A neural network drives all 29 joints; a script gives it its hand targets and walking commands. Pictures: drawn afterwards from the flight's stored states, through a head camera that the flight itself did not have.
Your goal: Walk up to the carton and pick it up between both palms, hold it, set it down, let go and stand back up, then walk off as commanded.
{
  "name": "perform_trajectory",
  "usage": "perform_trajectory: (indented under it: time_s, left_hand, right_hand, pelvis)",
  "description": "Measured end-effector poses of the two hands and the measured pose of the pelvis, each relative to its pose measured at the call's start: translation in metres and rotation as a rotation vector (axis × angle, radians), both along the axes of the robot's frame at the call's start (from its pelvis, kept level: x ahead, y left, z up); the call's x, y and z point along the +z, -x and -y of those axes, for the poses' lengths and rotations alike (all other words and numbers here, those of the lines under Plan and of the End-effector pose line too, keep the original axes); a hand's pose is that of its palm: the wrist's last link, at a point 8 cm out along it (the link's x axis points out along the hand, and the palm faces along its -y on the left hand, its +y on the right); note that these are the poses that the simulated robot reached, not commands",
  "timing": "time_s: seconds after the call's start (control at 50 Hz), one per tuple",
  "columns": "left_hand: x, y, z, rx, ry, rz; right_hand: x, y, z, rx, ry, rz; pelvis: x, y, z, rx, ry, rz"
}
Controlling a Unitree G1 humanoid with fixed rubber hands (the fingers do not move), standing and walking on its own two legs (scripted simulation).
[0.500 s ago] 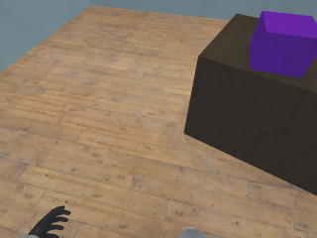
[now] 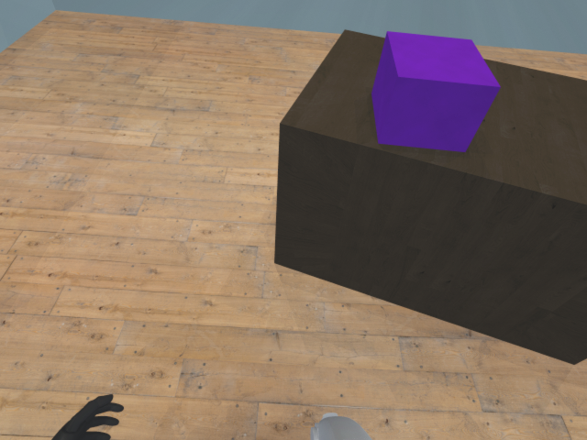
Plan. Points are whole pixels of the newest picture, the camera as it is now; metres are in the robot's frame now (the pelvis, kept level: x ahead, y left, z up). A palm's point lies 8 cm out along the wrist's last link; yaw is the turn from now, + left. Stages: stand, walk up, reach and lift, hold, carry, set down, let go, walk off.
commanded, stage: walk up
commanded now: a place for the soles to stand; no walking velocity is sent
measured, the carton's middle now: (425, 90) +0.95 -0.33 +0.01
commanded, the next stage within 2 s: none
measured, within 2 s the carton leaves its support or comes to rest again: neither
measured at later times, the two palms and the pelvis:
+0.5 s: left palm (180, 328) +0.28 +0.18 -0.06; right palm out of the picture +0.21 -0.45 -0.05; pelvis +0.15 -0.11 +0.01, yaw -7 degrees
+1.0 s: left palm (215, 263) +0.43 +0.16 -0.09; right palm out of the picture +0.26 -0.45 -0.06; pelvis +0.27 -0.12 +0.00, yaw -12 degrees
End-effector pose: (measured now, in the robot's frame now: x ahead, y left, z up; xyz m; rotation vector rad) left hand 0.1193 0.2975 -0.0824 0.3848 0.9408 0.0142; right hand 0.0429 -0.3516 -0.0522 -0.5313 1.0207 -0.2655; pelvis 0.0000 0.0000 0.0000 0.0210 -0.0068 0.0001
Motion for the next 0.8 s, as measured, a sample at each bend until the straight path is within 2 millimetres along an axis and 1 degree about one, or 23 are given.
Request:
perform_trajectory:
  time_s: [0.08,0.16,0.2,0.24,0.32,0.38,0.46,0.54,0.64,0.7,0.74,0.8]
  left_hand:
    - [0.000,-0.037,0.022,-0.038,-0.004,-0.001]
    - [-0.002,-0.077,0.054,-0.074,-0.013,0.015]
    - [-0.008,-0.094,0.072,-0.085,-0.017,0.024]
    - [-0.009,-0.105,0.087,-0.085,-0.017,0.028]
    - [0.006,-0.121,0.102,-0.071,-0.039,0.027]
    - [0.016,-0.134,0.108,-0.073,-0.053,0.028]
    - [0.024,-0.154,0.115,-0.080,-0.054,0.031]
    - [0.025,-0.177,0.117,-0.088,-0.045,0.027]
    - [0.016,-0.206,0.113,-0.092,-0.030,0.006]
    - [0.004,-0.225,0.107,-0.097,-0.024,-0.003]
    - [-0.008,-0.241,0.105,-0.111,-0.022,0.000]
    - [-0.011,-0.260,0.110,-0.131,-0.008,0.003]
  right_hand:
    - [-0.003,-0.010,0.020,-0.032,-0.011,-0.010]
    - [-0.014,-0.031,0.047,-0.055,-0.033,-0.006]
    - [-0.023,-0.048,0.063,-0.061,-0.043,0.001]
    - [-0.026,-0.069,0.073,-0.071,-0.059,0.027]
    - [-0.017,-0.115,0.084,-0.057,-0.089,0.095]
    - [-0.010,-0.139,0.091,-0.053,-0.101,0.125]
    - [-0.002,-0.160,0.097,-0.059,-0.105,0.141]
    - [0.006,-0.182,0.100,-0.066,-0.098,0.146]
    - [0.009,-0.213,0.095,-0.069,-0.083,0.137]
    - [0.005,-0.232,0.089,-0.075,-0.064,0.144]
    - [-0.002,-0.236,0.086,-0.094,-0.046,0.155]
    - [-0.003,-0.229,0.082,-0.134,-0.047,0.131]
  pelvis:
    - [-0.001,-0.026,0.018,-0.038,-0.006,-0.001]
    - [-0.009,-0.056,0.046,-0.068,-0.017,0.002]
    - [-0.016,-0.069,0.063,-0.077,-0.011,0.009]
    - [-0.016,-0.080,0.077,-0.089,-0.018,0.012]
    - [-0.004,-0.100,0.094,-0.099,-0.025,0.015]
    - [0.003,-0.115,0.102,-0.107,-0.020,0.020]
    - [0.010,-0.138,0.108,-0.117,-0.010,0.036]
    - [0.014,-0.162,0.110,-0.126,0.000,0.041]
    - [0.013,-0.192,0.104,-0.131,0.018,0.023]
    - [0.005,-0.211,0.096,-0.137,0.027,0.014]
    - [-0.006,-0.222,0.092,-0.154,0.024,0.019]
    - [-0.004,-0.235,0.092,-0.175,0.011,0.025]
